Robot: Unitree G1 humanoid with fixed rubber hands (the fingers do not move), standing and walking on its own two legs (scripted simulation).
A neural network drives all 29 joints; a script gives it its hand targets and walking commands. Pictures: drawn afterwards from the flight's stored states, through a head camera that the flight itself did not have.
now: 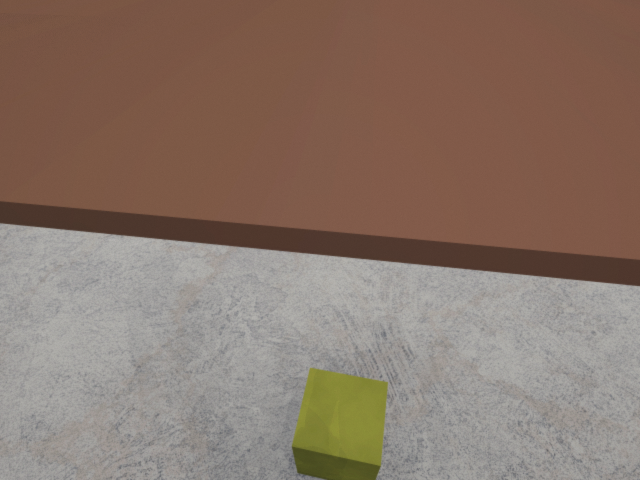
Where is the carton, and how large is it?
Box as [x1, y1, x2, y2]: [292, 368, 387, 479]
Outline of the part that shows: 310,368 292,443 292,449 297,472 326,479 375,479 380,466 387,382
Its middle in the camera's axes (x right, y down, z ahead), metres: +0.06 +0.51 +1.06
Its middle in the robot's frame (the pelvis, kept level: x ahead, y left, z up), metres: +0.41 -0.03 -0.65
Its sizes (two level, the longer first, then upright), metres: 0.210 0.200 0.250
